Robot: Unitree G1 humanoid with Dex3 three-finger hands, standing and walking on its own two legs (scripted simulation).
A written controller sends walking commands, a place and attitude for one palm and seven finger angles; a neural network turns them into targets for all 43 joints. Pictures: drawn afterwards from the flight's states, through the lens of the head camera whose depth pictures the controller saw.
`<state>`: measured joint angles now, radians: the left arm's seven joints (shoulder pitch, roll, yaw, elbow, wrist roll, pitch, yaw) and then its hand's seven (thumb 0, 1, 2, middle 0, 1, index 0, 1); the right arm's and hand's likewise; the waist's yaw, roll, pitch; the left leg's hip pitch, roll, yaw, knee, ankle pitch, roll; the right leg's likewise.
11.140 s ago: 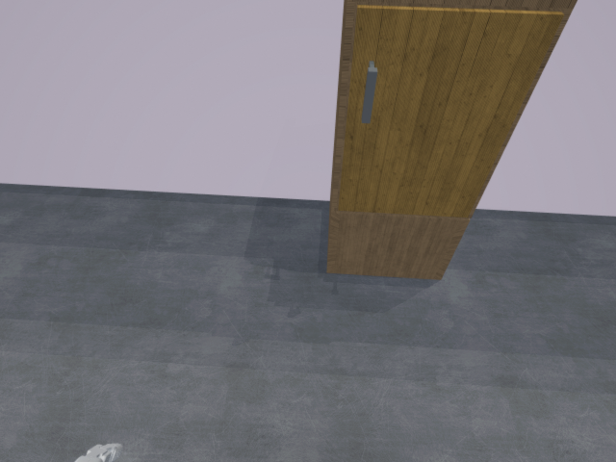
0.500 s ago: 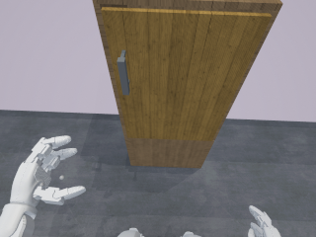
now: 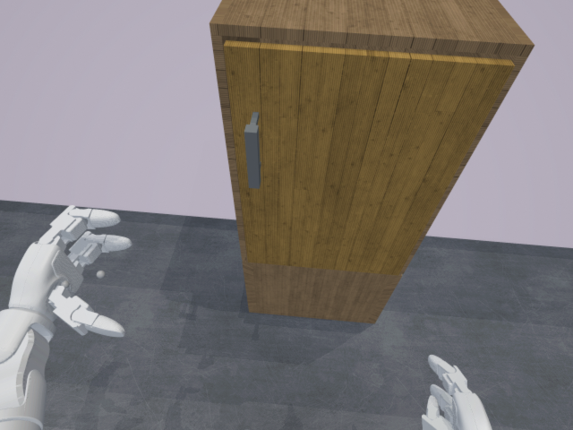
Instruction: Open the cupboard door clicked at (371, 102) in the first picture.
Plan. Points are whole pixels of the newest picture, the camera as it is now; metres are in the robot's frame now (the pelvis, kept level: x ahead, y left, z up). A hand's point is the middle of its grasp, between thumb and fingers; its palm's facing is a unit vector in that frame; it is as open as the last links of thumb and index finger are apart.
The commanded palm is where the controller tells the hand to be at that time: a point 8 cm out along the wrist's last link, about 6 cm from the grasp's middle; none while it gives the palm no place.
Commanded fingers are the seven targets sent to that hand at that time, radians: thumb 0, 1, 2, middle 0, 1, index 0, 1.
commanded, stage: raise the hand with hooked fingers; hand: left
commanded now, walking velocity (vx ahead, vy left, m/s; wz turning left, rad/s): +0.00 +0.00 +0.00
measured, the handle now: (254, 151) +0.55 +0.11 +0.07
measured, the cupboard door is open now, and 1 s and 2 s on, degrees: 0 0 0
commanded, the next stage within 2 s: move the hooked fingers beside the handle in 0.60 s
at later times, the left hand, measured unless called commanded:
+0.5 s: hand (107, 260) +0.29 +0.26 +0.09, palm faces +0.02 -1.00 -0.03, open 14.0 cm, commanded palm +0.26 +0.31 +0.09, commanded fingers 0.00 -0.50 0.30 -0.30 -1.20 -0.30 -1.20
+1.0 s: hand (135, 241) +0.32 +0.24 +0.09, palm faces -0.02 -1.00 -0.01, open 14.0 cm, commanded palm +0.30 +0.28 +0.09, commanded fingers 0.00 -0.50 0.30 -0.30 -1.20 -0.30 -1.20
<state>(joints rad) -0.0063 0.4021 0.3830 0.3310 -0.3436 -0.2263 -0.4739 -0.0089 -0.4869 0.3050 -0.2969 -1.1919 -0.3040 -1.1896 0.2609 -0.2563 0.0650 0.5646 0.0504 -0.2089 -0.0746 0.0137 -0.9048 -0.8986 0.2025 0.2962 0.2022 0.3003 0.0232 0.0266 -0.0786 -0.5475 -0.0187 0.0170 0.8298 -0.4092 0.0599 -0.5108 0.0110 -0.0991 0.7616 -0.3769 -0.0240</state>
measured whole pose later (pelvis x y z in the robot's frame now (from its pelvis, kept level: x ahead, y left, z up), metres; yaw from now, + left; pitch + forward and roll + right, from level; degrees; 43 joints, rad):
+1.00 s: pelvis +0.00 -0.02 +0.00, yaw +0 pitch +8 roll -1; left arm -0.23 0.41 0.38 0.55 -0.32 -0.24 -0.48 -0.01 -0.50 0.30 -0.30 -1.20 -0.30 -1.20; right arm 0.27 -0.28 0.05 0.59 0.06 -0.17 -0.09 0.01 -0.91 -0.90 0.20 0.30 0.20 0.30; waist 0.00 0.02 -0.07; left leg -0.54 -0.01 0.02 0.80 -0.39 0.04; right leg -0.52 0.02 -0.10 0.75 -0.36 -0.05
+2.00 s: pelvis +0.00 -0.01 -0.01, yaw -2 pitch +14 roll -2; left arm -0.72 0.43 0.34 1.05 -0.18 -0.36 -0.32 -0.01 -0.50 0.30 -0.30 -1.20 -0.30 -1.20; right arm 0.35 -0.27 0.04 0.64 0.04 -0.01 -0.04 0.01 -0.91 -0.90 0.20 0.30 0.20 0.30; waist -0.09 0.01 -0.09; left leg -0.70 0.00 0.04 0.87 -0.41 0.05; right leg -0.69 0.03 -0.08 0.82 -0.38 -0.04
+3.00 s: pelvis +0.00 -0.02 -0.01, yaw -2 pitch +16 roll -2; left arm -0.80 0.44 0.36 1.13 -0.13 -0.39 -0.25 -0.01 -0.50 0.30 -0.30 -1.20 -0.31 -1.20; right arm 0.37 -0.27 0.03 0.61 0.02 0.05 -0.01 0.01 -0.91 -0.90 0.20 0.30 0.20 0.30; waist -0.12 0.02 -0.11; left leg -0.76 0.02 0.04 0.90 -0.43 0.04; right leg -0.74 0.04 -0.08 0.85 -0.40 -0.05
